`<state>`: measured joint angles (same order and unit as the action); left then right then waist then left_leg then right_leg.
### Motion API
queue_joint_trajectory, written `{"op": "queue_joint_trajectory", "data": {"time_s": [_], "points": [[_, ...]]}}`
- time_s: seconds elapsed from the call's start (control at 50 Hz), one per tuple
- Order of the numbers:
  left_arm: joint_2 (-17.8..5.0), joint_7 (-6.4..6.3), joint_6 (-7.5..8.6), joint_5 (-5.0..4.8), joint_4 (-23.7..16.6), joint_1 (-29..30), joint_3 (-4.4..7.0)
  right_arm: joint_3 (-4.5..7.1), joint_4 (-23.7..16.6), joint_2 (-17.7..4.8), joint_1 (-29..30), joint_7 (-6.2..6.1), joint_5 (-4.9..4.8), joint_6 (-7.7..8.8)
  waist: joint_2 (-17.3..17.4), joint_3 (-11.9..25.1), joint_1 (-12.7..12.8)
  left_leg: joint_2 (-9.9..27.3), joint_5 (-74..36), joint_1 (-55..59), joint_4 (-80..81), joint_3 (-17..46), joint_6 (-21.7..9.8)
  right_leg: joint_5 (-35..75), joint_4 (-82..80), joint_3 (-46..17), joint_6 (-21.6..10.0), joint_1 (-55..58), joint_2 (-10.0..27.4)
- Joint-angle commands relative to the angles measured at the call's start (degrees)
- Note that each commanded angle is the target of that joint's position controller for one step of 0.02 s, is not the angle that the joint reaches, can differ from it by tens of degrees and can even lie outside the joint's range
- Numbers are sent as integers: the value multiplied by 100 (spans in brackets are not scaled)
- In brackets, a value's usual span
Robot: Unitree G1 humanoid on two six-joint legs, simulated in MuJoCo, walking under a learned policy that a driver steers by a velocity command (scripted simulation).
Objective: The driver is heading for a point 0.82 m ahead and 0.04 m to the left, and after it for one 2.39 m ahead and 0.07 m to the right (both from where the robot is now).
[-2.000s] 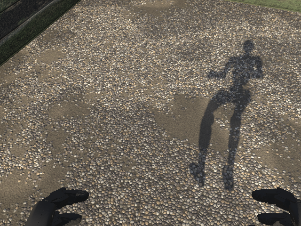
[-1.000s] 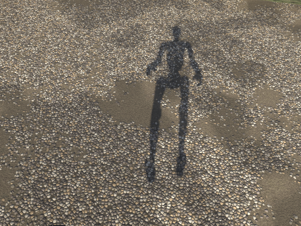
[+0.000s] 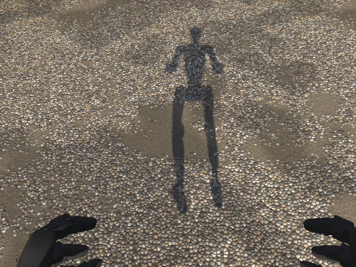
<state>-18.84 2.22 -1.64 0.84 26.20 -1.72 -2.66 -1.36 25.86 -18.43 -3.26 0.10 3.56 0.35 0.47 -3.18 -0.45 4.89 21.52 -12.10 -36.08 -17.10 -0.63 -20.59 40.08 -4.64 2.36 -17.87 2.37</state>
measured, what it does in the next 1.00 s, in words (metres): stands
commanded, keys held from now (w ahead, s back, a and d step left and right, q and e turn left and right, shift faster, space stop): w+e+shift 0.26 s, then w+q+shift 0.74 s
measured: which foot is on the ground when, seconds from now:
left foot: down 0.00-1.00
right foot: down 0.00-1.00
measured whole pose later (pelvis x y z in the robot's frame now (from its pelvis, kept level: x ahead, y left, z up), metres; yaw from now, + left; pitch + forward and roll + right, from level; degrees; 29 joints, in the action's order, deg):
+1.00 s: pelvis -0.03 -0.01 +0.01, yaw +10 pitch -1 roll -1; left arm -17.9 1.6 2.4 3.9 21.5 1.2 -6.7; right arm -6.4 21.6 -18.9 -0.3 3.4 1.0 -0.4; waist -0.5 1.5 1.3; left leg -1.2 16.3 -17.9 -35.1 2.1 -1.1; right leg -15.7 32.5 7.1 1.6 -15.5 3.9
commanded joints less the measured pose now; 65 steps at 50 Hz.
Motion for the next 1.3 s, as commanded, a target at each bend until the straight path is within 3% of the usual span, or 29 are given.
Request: {"op": "queue_joint_trajectory", "data": {"time_s": [0.02,0.16,0.22,0.24,0.26,0.28,0.3,0.32,0.38,0.5,0.58,0.66,0.72,0.76,0.78,0.84,0.86,0.9,1.0,1.02,1.04,1.1,1.14,1.2,1.28,1.3], "points": [[-468,-7,-21,-39,-701,299,125,155,-499,-476,581,-30,45,99,-210,1170,173,526,-3124,1185,314,576,68,3160,-223,43,-281,-179,6],[-619,32,-61,-200,-759,67,252,199,-408,-447,507,-146,15,-72,-318,1049,377,434,-1038,1246,110,80,113,3235,-582,-509,-602,-498,-245],[-653,85,-45,-255,-704,-157,339,222,-411,-341,388,-233,-16,-172,-443,871,400,308,406,1097,-18,-55,106,2635,-797,-910,-677,-696,-410],[-690,98,-41,-249,-724,-67,366,227,-420,-287,279,-260,-30,-184,-560,780,304,228,741,1028,-73,-54,114,2131,-937,-1126,-722,-837,-426],[-717,129,-7,-308,-784,87,401,260,-395,-334,210,-296,-61,-159,-659,740,245,176,821,1022,-108,4,118,1705,-1068,-1297,-779,-1017,-419],[-604,141,30,-219,-865,368,330,194,-416,-197,135,-305,-35,-80,-692,742,106,171,694,1049,-27,160,102,1027,-1267,-1432,-755,-1139,-351],[-516,140,55,-163,-937,599,241,99,-492,-97,200,-258,69,-7,-705,752,53,206,497,1243,101,385,0,491,-1489,-1633,-708,-1411,-294],[-290,157,113,-102,-1000,664,125,6,-581,17,441,-209,144,88,-512,768,127,285,150,1409,305,553,-46,505,-1663,-1632,-556,-1463,-243],[-267,178,264,-79,-835,485,11,-93,-574,-56,489,-177,77,310,-495,738,234,416,-135,1611,778,808,-168,638,-1803,-1580,-217,-1276,-221],[-82,130,351,84,-823,677,-225,-249,-555,-263,471,-179,-20,186,-74,606,319,800,97,1050,1719,1144,-293,791,-1414,-871,59,-616,-216],[-69,185,463,159,-910,881,-319,-320,-583,-334,524,-160,-52,119,-56,618,283,778,178,786,1818,1524,-288,895,-1374,-653,107,-407,-30],[21,280,569,372,-1034,1134,-450,-388,-735,-301,696,-28,-40,29,-148,795,253,604,-90,605,1503,1932,-142,864,-1408,-533,36,-228,210],[-75,264,597,363,-1143,1324,-469,-409,-832,-294,808,84,-48,18,-190,825,168,481,-240,346,1269,2223,-91,776,-1449,-469,73,-184,364],[-133,224,601,354,-1203,1381,-467,-389,-874,-364,856,150,-55,1,-212,883,133,413,-267,79,1173,2403,-67,838,-1386,-352,83,-26,435],[-221,182,586,312,-1189,1349,-421,-356,-883,-429,900,199,-138,13,-190,966,135,411,-292,-86,1110,2493,-68,829,-1362,-256,103,125,461],[-242,63,509,323,-1211,1318,-378,-322,-929,-549,940,275,-175,16,-82,941,120,319,-275,-646,1119,2674,-61,1092,-1198,-21,63,519,528],[-267,32,514,257,-1191,1230,-349,-285,-926,-661,938,268,-210,29,-30,872,175,317,-161,-933,1213,2783,-52,999,-1122,15,53,672,516],[-263,-26,515,289,-1174,1168,-321,-276,-999,-677,1004,285,-215,30,-1,900,196,266,-270,-1161,1200,2918,-67,1223,-1009,130,32,929,562],[-411,-135,500,311,-978,942,-135,-232,-1043,-704,967,331,-311,34,28,1209,127,99,-1072,-1355,890,3111,-145,1556,-925,366,-108,1459,662],[-421,-153,510,240,-940,928,-63,-209,-1044,-636,945,346,-412,78,46,1228,145,82,-965,-1451,869,3151,-166,1390,-993,359,-140,1626,738],[-447,-172,546,250,-885,898,-18,-175,-1036,-651,980,343,-463,106,41,1284,163,72,-934,-1538,808,3163,-180,1136,-1034,343,-180,1775,794],[-561,-250,541,255,-719,823,109,-101,-1037,-638,902,363,-534,87,59,1091,101,-54,-1293,-1731,594,3114,-153,878,-1116,503,-287,1864,873],[-561,-274,504,282,-638,763,169,-80,-1063,-620,856,340,-528,36,175,1060,84,-121,-1796,-1815,443,3135,-197,879,-997,738,-309,1928,830],[-364,-254,517,341,-633,759,112,-140,-1127,-500,965,343,-479,16,300,1136,76,-149,-2100,-1752,600,3300,-242,678,-900,968,-298,1914,699],[-125,-191,593,366,-740,664,-48,-317,-1183,-280,1247,371,-379,84,485,1296,132,-63,-1611,-1543,1083,3665,-219,607,-986,907,-211,1961,659],[-220,-231,602,363,-702,611,-40,-365,-1176,-186,1283,334,-338,77,261,1261,93,-58,-1651,-1564,1052,3544,-164,728,-1121,862,-237,2078,747]]}}
Velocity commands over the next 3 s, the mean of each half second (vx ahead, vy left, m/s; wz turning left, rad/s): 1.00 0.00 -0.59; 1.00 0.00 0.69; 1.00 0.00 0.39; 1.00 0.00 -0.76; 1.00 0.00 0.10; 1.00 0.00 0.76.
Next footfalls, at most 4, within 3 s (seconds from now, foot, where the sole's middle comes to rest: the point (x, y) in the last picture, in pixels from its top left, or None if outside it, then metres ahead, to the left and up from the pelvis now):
none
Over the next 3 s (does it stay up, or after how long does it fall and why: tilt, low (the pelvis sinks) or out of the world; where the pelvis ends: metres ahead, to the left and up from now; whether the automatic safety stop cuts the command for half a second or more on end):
stays up -0.01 -0.02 0.00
